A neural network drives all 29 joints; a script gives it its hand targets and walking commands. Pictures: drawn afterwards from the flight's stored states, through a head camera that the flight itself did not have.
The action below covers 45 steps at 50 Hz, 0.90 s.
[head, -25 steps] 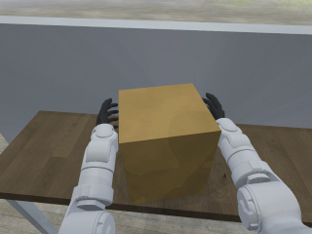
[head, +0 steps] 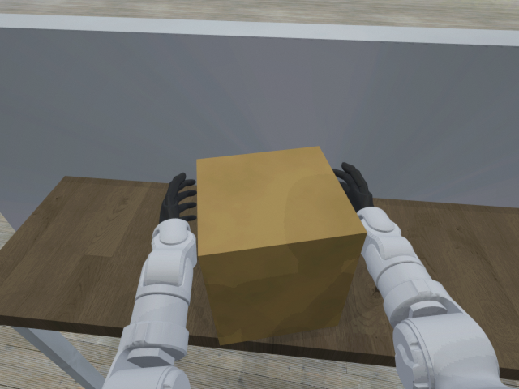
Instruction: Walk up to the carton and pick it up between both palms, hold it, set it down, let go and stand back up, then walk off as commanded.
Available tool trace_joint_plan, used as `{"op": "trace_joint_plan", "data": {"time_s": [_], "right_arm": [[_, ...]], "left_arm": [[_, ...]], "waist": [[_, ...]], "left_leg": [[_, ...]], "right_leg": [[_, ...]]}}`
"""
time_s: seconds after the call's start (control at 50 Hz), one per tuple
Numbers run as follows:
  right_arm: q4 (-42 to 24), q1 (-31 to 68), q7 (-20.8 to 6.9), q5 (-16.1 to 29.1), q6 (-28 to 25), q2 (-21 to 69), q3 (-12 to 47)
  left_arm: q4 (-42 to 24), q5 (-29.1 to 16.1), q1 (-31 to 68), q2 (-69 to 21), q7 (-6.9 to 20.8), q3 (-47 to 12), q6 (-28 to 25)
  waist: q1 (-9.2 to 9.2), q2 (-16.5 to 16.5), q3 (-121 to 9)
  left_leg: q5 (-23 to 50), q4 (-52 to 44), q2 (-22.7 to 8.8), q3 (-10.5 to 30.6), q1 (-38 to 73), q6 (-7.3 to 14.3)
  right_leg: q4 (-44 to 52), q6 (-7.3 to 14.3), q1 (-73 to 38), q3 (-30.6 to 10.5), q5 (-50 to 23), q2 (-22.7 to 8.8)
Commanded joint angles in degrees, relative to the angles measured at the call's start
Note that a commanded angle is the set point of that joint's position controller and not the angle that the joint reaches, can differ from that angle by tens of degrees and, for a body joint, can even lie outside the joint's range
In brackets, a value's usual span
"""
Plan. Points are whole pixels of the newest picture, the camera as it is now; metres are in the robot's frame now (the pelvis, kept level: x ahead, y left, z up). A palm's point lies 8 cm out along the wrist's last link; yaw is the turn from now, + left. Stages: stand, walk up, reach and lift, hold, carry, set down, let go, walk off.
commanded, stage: set down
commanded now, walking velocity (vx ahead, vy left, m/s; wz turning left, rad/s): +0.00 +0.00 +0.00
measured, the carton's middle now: (269, 245) +0.36 +0.01 +0.05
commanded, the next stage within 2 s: none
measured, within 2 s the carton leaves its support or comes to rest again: neither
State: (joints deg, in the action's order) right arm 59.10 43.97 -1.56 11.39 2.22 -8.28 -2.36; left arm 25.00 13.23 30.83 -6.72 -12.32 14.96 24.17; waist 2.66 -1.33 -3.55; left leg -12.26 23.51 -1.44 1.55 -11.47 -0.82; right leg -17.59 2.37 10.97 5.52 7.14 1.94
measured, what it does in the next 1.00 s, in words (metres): stands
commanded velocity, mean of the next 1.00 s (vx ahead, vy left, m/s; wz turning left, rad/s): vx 0.00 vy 0.00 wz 0.00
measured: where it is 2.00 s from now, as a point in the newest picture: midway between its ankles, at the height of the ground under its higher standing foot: outside the picture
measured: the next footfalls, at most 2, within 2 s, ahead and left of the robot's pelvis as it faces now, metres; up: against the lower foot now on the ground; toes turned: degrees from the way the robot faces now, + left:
none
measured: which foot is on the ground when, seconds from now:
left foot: down 0.00-1.00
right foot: down 0.00-1.00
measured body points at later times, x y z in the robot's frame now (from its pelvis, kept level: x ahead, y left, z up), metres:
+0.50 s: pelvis +0.00 +0.00 +0.00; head -0.01 -0.01 +0.45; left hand +0.36 +0.17 +0.10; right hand +0.41 -0.14 +0.10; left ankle +0.00 +0.12 -0.75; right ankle +0.03 -0.09 -0.75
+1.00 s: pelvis +0.00 +0.00 +0.00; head +0.00 -0.01 +0.45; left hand +0.37 +0.17 +0.10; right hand +0.42 -0.14 +0.09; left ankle +0.00 +0.12 -0.75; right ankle +0.03 -0.09 -0.75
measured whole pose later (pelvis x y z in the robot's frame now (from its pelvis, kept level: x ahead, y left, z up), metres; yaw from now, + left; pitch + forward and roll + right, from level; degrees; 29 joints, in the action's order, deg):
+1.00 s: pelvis +0.00 +0.00 +0.00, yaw +0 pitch +1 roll -1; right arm 59.7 42.8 -5.2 -0.5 -5.2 -5.1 -12.6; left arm 26.6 16.2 29.4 -10.4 -9.9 21.4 12.0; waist 2.8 -1.3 -2.1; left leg -11.6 22.2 -1.4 1.5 -11.6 -0.8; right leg -17.6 2.5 11.7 5.5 7.1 1.9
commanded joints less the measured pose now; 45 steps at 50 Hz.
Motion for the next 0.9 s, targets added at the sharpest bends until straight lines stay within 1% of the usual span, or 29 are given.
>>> {"op": "trace_joint_plan", "data": {"time_s": [0.0,0.04,0.12,0.16,0.2,0.22,0.24,0.26,0.28,0.3,0.32,0.36,0.38,0.4,0.48,0.5,0.52,0.54,0.58,0.62,0.64,0.66,0.68,0.72,0.76,0.82,0.84,0.86,0.88], "right_arm": [[-15.89,35.47,-7.16,-4.65,-4.46,26.57,9.93],[-15.95,35.24,-7.04,-5.17,-4.94,26.56,9.71],[-14.54,34.30,-7.21,-5.78,-5.34,26.78,9.19],[-13.49,33.95,-7.33,-6.39,-5.42,26.53,8.46],[-13.07,33.01,-7.44,-6.71,-5.66,26.91,8.42],[-12.34,32.30,-7.45,-7.18,-5.70,26.75,7.79],[-12.18,32.06,-7.51,-7.54,-5.87,26.69,7.52],[-12.25,31.80,-7.58,-7.71,-6.06,26.70,7.27],[-11.26,30.97,-7.61,-7.75,-5.94,26.75,7.12],[-11.25,30.74,-7.68,-7.83,-6.10,26.99,7.30],[-11.16,30.21,-7.75,-8.10,-6.07,26.71,6.89],[-10.57,29.42,-7.85,-8.54,-6.13,26.85,6.46],[-10.28,29.24,-7.94,-8.99,-6.16,26.71,5.78],[-9.63,28.76,-8.07,-9.25,-6.18,26.69,5.37],[-9.34,27.25,-8.41,-11.30,-6.66,26.71,3.97],[-8.81,26.65,-8.51,-11.53,-6.65,26.67,3.52],[-8.42,26.32,-8.68,-12.12,-6.74,26.55,2.95],[-8.84,25.90,-8.79,-12.35,-7.03,26.33,2.79],[-7.99,25.36,-8.84,-13.43,-7.39,26.29,1.82],[-7.03,24.47,-9.15,-14.34,-7.57,26.50,0.79],[-6.67,24.12,-9.24,-15.36,-7.73,26.41,-0.19],[-6.93,23.87,-9.31,-15.58,-7.86,26.57,-0.09],[-6.11,23.45,-9.40,-16.16,-7.94,26.31,-0.96],[-6.06,22.67,-9.38,-17.20,-7.99,25.88,-1.87],[-6.33,22.72,-9.32,-17.58,-8.28,25.41,-2.28],[-5.31,21.76,-8.84,-18.79,-8.37,22.94,-4.24],[-5.35,21.67,-8.71,-18.82,-8.56,21.79,-4.55],[-4.90,21.12,-8.48,-19.09,-8.46,21.78,-5.11],[-4.72,20.95,-8.01,-18.99,-8.48,19.44,-5.85]], "left_arm": [[-10.32,-1.81,30.82,-31.64,5.07,-19.90,-6.07],[-9.74,-1.44,30.26,-31.43,5.10,-19.86,-6.62],[-7.29,-0.74,28.77,-31.01,5.35,-18.20,-7.21],[-5.49,-0.33,28.21,-30.59,5.70,-17.25,-7.34],[-5.17,-0.14,27.77,-30.45,5.99,-16.56,-7.70],[-4.62,0.29,27.89,-30.21,6.10,-16.43,-7.93],[-3.99,0.44,27.45,-30.11,6.24,-16.20,-8.10],[-3.95,0.58,27.09,-30.14,6.29,-16.20,-8.26],[-3.37,1.21,25.88,-29.65,6.44,-15.19,-8.21],[-3.26,1.13,25.80,-29.69,6.61,-15.15,-8.45],[-2.41,1.49,25.23,-29.26,6.85,-14.40,-8.46],[-1.37,2.12,24.61,-28.67,7.22,-13.44,-8.52],[-0.80,2.13,24.82,-28.43,7.44,-13.06,-8.77],[-0.59,2.40,24.87,-28.09,7.57,-12.80,-8.84],[0.20,2.65,24.12,-27.76,7.99,-12.09,-9.67],[1.10,3.42,23.27,-27.32,8.09,-11.00,-9.63],[1.20,3.72,23.20,-27.16,8.26,-10.50,-9.81],[0.87,3.83,22.89,-27.10,8.27,-10.21,-10.03],[1.46,4.22,23.23,-26.55,8.52,-9.67,-10.45],[2.17,4.93,22.99,-26.58,8.59,-8.88,-10.69],[2.85,4.97,23.17,-26.35,8.63,-8.35,-10.93],[2.81,5.25,22.54,-26.21,8.66,-8.00,-11.02],[3.58,5.64,22.54,-25.92,8.73,-7.35,-11.19],[4.34,6.16,21.63,-25.53,8.98,-6.70,-11.21],[4.29,6.29,22.06,-24.58,8.90,-5.78,-11.77],[5.01,6.74,21.69,-22.45,8.29,-4.31,-12.45],[4.96,6.71,21.41,-21.76,7.92,-4.07,-12.75],[4.86,6.90,21.23,-21.53,7.61,-3.30,-12.94],[5.05,6.81,21.23,-19.47,7.09,-2.65,-13.08]], "waist": [[6.93,-0.19,-20.36],[7.06,0.22,-20.21],[7.65,0.30,-18.16],[7.78,0.98,-17.02],[7.83,1.43,-16.57],[7.49,0.78,-16.03],[7.50,1.32,-15.69],[7.28,1.15,-15.82],[7.89,1.03,-14.72],[7.70,1.28,-14.90],[7.68,1.73,-13.47],[7.91,1.62,-12.58],[7.66,2.05,-12.18],[7.58,1.72,-11.68],[7.20,2.23,-11.63],[7.57,2.17,-10.60],[7.44,2.05,-10.33],[7.69,2.01,-11.04],[7.35,2.58,-10.13],[7.23,1.79,-8.97],[6.91,2.29,-9.11],[7.36,2.62,-8.91],[7.12,2.48,-7.82],[6.95,2.99,-7.78],[7.23,2.99,-7.80],[6.86,3.01,-7.03],[7.14,2.82,-7.49],[7.05,3.11,-6.58],[7.07,2.89,-6.78]], "left_leg": [[27.21,-2.80,-0.63,-0.55,11.14,-2.94],[27.08,-2.78,-0.69,-0.69,10.77,-2.92],[23.80,-3.74,-0.51,-1.36,8.83,-2.43],[22.05,-4.30,-0.57,-1.61,7.96,-2.17],[21.52,-4.58,-0.52,-1.74,7.28,-1.98],[21.00,-4.72,-0.50,-1.86,7.13,-2.04],[20.30,-4.86,-0.51,-1.92,6.61,-1.94],[20.13,-5.05,-0.51,-1.90,6.66,-1.93],[19.51,-5.29,-0.40,-2.25,5.95,-1.77],[19.52,-5.30,-0.43,-2.26,5.96,-1.70],[18.00,-5.66,-0.31,-2.36,5.32,-1.57],[16.55,-6.25,-0.25,-2.62,4.08,-1.34],[15.61,-6.49,-0.28,-2.64,3.72,-1.12],[14.29,-6.84,-0.27,-2.82,3.22,-1.09],[13.49,-7.32,-0.14,-3.12,2.29,-0.97],[13.43,-7.23,-0.08,-3.20,2.11,-0.97],[12.80,-7.58,-0.07,-3.34,1.60,-0.90],[13.69,-7.40,-0.05,-3.43,1.90,-0.92],[12.95,-7.74,-0.09,-3.65,0.97,-0.87],[11.61,-8.13,0.03,-3.84,0.73,-0.95],[10.88,-8.41,-0.07,-3.99,0.26,-0.82],[11.11,-8.42,-0.04,-4.13,0.13,-0.65],[10.05,-8.72,0.04,-4.25,-0.51,-0.58],[10.28,-8.87,0.12,-4.44,-0.69,-0.50],[10.02,-9.01,0.22,-4.67,-1.23,-0.30],[9.52,-9.08,0.32,-4.84,-1.40,-0.29],[10.14,-8.95,0.22,-4.84,-1.19,-0.40],[9.47,-9.06,0.17,-4.84,-1.44,-0.13],[9.30,-9.06,0.23,-5.01,-1.71,-0.14]], "right_leg": [[3.77,1.55,-1.86,-2.52,-1.01,2.14],[3.70,1.47,-2.00,-2.53,-1.14,2.16],[3.80,1.37,-2.37,-2.71,0.13,1.83],[3.93,1.31,-2.43,-2.75,1.15,1.78],[3.73,1.19,-2.93,-2.79,0.91,1.68],[3.85,1.23,-2.84,-2.90,1.17,1.62],[3.87,1.17,-2.87,-2.89,1.42,1.62],[3.86,1.15,-2.65,-2.91,1.33,1.63],[3.93,1.07,-3.23,-3.10,1.71,1.49],[3.80,0.97,-3.28,-3.09,1.61,1.58],[3.99,0.93,-3.51,-3.05,2.49,1.55],[3.89,0.77,-3.95,-3.21,2.92,1.30],[3.86,0.72,-3.99,-3.16,3.40,1.25],[3.82,0.66,-3.96,-3.19,4.08,1.19],[3.52,0.34,-4.82,-2.97,3.35,1.18],[3.53,0.36,-4.82,-2.99,3.59,1.18],[3.59,0.32,-5.09,-3.03,3.77,1.11],[3.28,0.27,-5.28,-2.92,2.81,1.14],[3.29,0.09,-5.77,-2.83,2.75,1.21],[3.36,0.15,-5.64,-2.79,3.63,1.05],[3.33,0.03,-5.54,-2.59,3.95,1.09],[3.24,0.02,-6.27,-2.67,3.39,1.02],[3.30,-0.08,-6.25,-2.67,4.04,0.93],[3.26,-0.15,-6.89,-2.49,3.22,0.96],[3.08,-0.32,-7.09,-2.54,3.14,0.81],[3.11,-0.40,-7.21,-2.47,3.86,0.72],[2.88,-0.33,-7.00,-2.32,3.50,0.78],[2.97,-0.46,-6.92,-2.44,4.20,0.58],[2.91,-0.48,-7.19,-2.39,3.96,0.67]]}}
